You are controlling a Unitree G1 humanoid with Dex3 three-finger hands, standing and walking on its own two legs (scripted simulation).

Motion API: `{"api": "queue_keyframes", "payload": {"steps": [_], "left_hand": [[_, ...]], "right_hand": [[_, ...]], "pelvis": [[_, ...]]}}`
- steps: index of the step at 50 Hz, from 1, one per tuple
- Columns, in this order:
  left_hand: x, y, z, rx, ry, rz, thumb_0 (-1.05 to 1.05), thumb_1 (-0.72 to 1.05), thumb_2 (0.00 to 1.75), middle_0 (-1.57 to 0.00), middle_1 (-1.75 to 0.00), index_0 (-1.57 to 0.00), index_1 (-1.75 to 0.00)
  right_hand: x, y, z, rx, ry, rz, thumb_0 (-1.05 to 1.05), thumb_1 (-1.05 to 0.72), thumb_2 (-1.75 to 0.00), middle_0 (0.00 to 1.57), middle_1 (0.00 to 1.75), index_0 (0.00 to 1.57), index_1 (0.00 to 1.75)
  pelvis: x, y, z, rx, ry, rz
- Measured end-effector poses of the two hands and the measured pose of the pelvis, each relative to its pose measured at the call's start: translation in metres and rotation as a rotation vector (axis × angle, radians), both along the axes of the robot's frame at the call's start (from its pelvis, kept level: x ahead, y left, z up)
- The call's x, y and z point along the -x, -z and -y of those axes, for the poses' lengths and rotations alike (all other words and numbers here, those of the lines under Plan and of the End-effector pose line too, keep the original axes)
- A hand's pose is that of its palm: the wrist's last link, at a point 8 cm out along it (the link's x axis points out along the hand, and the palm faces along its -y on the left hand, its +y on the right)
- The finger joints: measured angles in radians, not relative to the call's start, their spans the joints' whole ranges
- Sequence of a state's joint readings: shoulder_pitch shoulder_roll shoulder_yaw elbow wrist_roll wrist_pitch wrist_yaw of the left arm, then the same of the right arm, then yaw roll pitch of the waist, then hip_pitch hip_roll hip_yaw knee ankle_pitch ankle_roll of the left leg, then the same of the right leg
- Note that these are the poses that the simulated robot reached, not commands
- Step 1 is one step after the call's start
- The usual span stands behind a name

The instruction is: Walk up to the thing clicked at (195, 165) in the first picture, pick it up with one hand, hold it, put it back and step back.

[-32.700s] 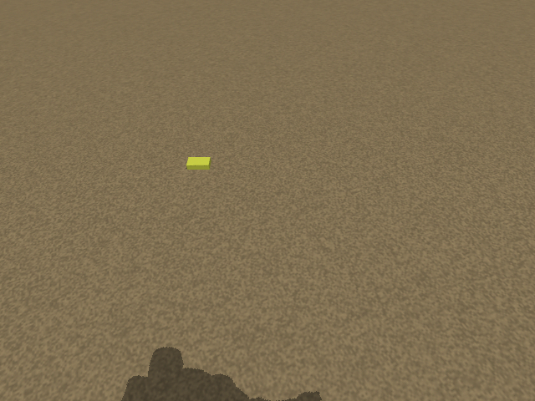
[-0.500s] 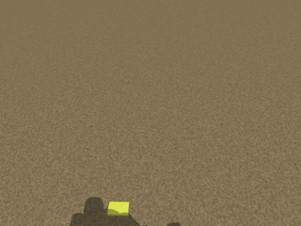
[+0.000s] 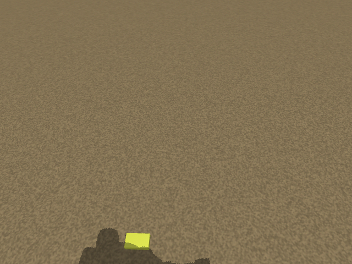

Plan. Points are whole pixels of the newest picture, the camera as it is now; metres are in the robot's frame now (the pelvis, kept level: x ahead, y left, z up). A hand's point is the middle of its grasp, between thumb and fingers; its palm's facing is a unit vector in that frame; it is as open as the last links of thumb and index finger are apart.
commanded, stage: step back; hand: left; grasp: from above
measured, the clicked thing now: (137, 241) +0.40 +0.24 -0.77
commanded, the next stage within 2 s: none
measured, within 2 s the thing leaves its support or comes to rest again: neither
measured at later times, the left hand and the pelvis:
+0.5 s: hand out of the picture +0.03 +0.29 -0.18, palm faces -0.01 -0.92 -0.39, open 7.4 cm; pelvis -0.11 +0.02 -0.03, yaw +1 degrees
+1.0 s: hand out of the picture -0.10 +0.26 -0.16, palm faces -0.08 -0.91 -0.40, open 7.4 cm; pelvis -0.22 +0.01 -0.02, yaw -4 degrees
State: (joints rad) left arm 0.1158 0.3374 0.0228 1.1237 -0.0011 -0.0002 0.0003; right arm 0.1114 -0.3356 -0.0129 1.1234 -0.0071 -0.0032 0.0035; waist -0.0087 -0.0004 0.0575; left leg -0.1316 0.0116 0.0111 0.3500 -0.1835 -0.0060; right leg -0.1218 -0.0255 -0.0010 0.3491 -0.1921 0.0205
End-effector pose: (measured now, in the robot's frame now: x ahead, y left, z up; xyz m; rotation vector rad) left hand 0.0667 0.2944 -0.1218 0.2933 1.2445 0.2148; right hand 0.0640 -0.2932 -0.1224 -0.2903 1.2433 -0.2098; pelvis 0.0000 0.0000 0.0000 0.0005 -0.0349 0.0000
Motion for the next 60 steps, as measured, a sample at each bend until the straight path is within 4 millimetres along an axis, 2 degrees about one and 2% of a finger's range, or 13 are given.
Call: {"api": "queue_keyframes", "payload": {"steps": [8,12,15,20,24,29,32,37,43,47,54,60], "left_hand": [[0.004,0.004,-0.012,-0.069,0.047,0.017,0.00,0.90,0.89,-0.20,-0.30,-0.20,-0.30],[0.016,0.005,-0.010,-0.091,0.065,0.037,0.00,0.90,0.89,-0.20,-0.30,-0.20,-0.30],[0.027,0.003,-0.010,-0.093,0.077,0.040,0.00,0.90,0.89,-0.20,-0.30,-0.20,-0.30],[0.033,0.004,-0.018,-0.092,0.081,0.090,0.01,0.90,0.89,-0.20,-0.30,-0.20,-0.30],[0.037,0.016,-0.031,-0.064,0.073,0.155,0.00,0.90,0.89,-0.20,-0.30,-0.20,-0.30],[0.063,0.017,-0.035,-0.043,0.062,0.103,0.00,0.90,0.89,-0.20,-0.30,-0.20,-0.30],[0.083,0.015,-0.035,-0.032,0.060,0.084,0.00,0.90,0.89,-0.20,-0.30,-0.20,-0.30],[0.116,0.015,-0.033,-0.041,0.085,0.035,0.01,0.90,0.89,-0.20,-0.30,-0.20,-0.30],[0.146,0.015,-0.021,-0.071,0.119,0.039,0.01,0.90,0.89,-0.20,-0.30,-0.20,-0.30],[0.167,0.004,-0.011,-0.066,0.128,0.063,0.01,0.90,0.89,-0.20,-0.30,-0.20,-0.30],[0.184,-0.010,-0.015,-0.080,0.130,0.148,0.01,0.90,0.89,-0.21,-0.30,-0.20,-0.30],[0.206,0.006,-0.033,-0.058,0.129,0.201,0.00,0.90,0.89,-0.20,-0.30,-0.20,-0.30]], "right_hand": [[0.006,0.007,0.024,0.024,0.016,0.028,0.01,-0.90,-0.90,0.21,0.30,0.21,0.30],[0.010,0.015,0.038,0.044,0.012,0.046,0.01,-0.90,-0.90,0.21,0.30,0.20,0.30],[0.019,0.013,0.038,0.051,0.005,0.048,0.01,-0.90,-0.90,0.20,0.30,0.20,0.30],[0.054,0.010,0.027,0.067,-0.022,0.005,0.01,-0.90,-0.90,0.20,0.30,0.20,0.30],[0.091,0.012,0.013,0.101,-0.047,-0.047,0.01,-0.90,-0.90,0.20,0.30,0.20,0.30],[0.131,-0.003,-0.004,0.090,-0.026,-0.067,0.01,-0.90,-0.90,0.21,0.30,0.21,0.30],[0.144,-0.008,-0.006,0.097,-0.016,-0.060,0.01,-0.90,-0.90,0.21,0.30,0.21,0.30],[0.153,-0.007,-0.003,0.100,0.000,0.014,0.01,-0.90,-0.90,0.21,0.30,0.21,0.30],[0.168,0.012,0.013,0.072,0.017,0.086,0.01,-0.90,-0.90,0.21,0.30,0.21,0.30],[0.186,0.015,0.015,0.045,0.041,0.088,0.01,-0.90,-0.90,0.21,0.30,0.21,0.30],[0.233,0.011,0.009,0.053,0.007,0.052,0.01,-0.90,-0.90,0.21,0.30,0.20,0.30],[0.283,0.011,-0.003,0.094,-0.022,0.013,0.01,-0.90,-0.90,0.21,0.30,0.20,0.30]], "pelvis": [[0.031,0.015,0.009,-0.014,0.005,-0.009],[0.048,0.024,0.013,-0.008,0.001,0.001],[0.061,0.023,0.009,-0.020,0.007,0.002],[0.082,0.023,-0.002,-0.012,-0.013,-0.015],[0.102,0.032,-0.014,-0.013,-0.034,-0.008],[0.121,0.020,-0.020,0.015,-0.019,-0.003],[0.132,0.015,-0.022,0.020,-0.005,-0.013],[0.155,0.016,-0.021,0.019,0.034,-0.012],[0.186,0.029,-0.010,0.020,0.073,0.007],[0.207,0.025,-0.006,0.001,0.076,0.014],[0.245,0.020,-0.013,-0.019,0.053,-0.007],[0.287,0.031,-0.026,-0.024,0.021,0.009]]}}
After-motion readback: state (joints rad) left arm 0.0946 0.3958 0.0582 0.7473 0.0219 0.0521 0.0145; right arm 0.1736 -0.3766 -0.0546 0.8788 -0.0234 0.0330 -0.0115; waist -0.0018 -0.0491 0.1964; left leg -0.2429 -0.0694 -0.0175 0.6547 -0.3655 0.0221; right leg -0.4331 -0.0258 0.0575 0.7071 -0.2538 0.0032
